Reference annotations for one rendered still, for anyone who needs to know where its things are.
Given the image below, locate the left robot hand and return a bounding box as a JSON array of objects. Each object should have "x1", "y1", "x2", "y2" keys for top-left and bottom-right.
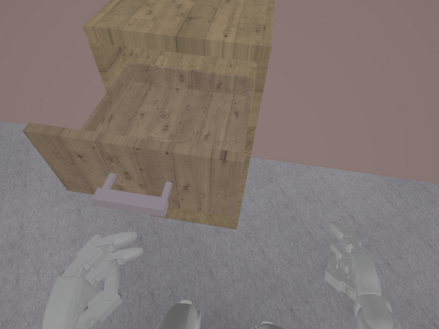
[{"x1": 41, "y1": 231, "x2": 143, "y2": 329}]

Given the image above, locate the robot left thigh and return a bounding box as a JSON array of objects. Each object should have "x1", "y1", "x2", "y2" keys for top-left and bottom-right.
[{"x1": 156, "y1": 303, "x2": 201, "y2": 329}]

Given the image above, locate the cabinet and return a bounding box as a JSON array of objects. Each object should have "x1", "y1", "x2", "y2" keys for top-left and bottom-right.
[{"x1": 83, "y1": 0, "x2": 275, "y2": 230}]

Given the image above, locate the right robot hand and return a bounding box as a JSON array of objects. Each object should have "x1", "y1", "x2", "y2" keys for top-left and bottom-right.
[{"x1": 324, "y1": 221, "x2": 382, "y2": 302}]

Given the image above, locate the drawer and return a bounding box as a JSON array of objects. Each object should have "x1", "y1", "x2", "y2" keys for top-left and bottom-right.
[{"x1": 23, "y1": 62, "x2": 254, "y2": 217}]

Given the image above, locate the right robot forearm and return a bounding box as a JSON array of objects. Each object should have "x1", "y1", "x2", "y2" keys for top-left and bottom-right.
[{"x1": 353, "y1": 294, "x2": 401, "y2": 329}]

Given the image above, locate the handle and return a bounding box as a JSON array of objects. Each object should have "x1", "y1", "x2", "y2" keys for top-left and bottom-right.
[{"x1": 92, "y1": 173, "x2": 172, "y2": 217}]

